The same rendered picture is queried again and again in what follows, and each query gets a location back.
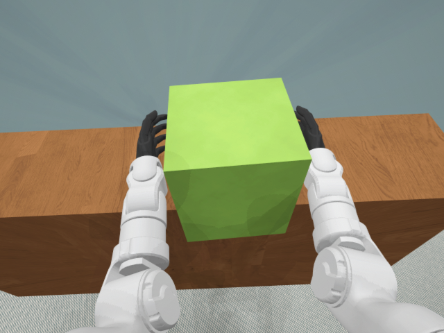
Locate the right robot forearm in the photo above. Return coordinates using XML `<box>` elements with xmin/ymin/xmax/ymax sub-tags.
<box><xmin>304</xmin><ymin>148</ymin><xmax>398</xmax><ymax>298</ymax></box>

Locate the carton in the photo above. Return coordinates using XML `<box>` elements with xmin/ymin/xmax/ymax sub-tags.
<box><xmin>163</xmin><ymin>78</ymin><xmax>312</xmax><ymax>242</ymax></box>

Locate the right robot upper arm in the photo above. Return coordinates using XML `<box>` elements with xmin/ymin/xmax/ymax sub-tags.
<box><xmin>311</xmin><ymin>246</ymin><xmax>444</xmax><ymax>333</ymax></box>

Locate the pedestal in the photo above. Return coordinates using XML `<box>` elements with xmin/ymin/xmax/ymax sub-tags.
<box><xmin>0</xmin><ymin>113</ymin><xmax>444</xmax><ymax>297</ymax></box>

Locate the left robot hand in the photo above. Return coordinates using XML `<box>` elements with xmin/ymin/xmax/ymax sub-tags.
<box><xmin>136</xmin><ymin>110</ymin><xmax>167</xmax><ymax>159</ymax></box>

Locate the right robot hand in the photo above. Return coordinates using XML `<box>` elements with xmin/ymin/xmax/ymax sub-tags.
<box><xmin>294</xmin><ymin>105</ymin><xmax>325</xmax><ymax>151</ymax></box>

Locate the left robot forearm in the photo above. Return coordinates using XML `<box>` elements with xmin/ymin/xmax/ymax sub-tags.
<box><xmin>94</xmin><ymin>155</ymin><xmax>169</xmax><ymax>324</ymax></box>

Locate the left robot upper arm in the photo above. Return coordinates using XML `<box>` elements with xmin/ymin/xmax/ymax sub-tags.
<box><xmin>65</xmin><ymin>268</ymin><xmax>180</xmax><ymax>333</ymax></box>

